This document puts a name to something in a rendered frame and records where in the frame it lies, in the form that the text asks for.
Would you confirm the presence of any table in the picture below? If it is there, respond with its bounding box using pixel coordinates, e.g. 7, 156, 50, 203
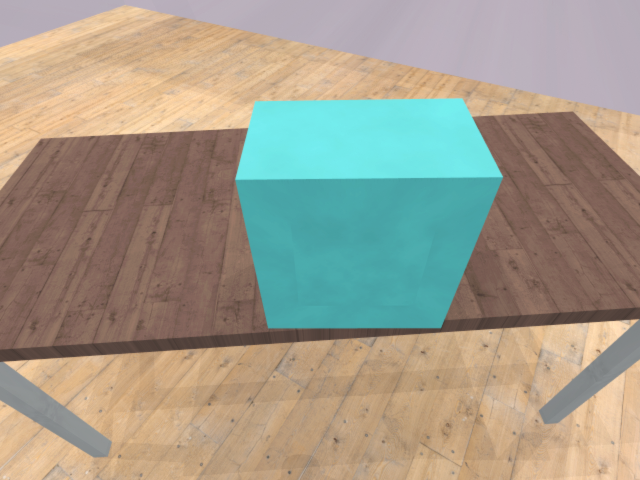
0, 112, 640, 458

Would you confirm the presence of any carton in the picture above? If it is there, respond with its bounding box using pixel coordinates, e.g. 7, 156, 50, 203
235, 98, 503, 328

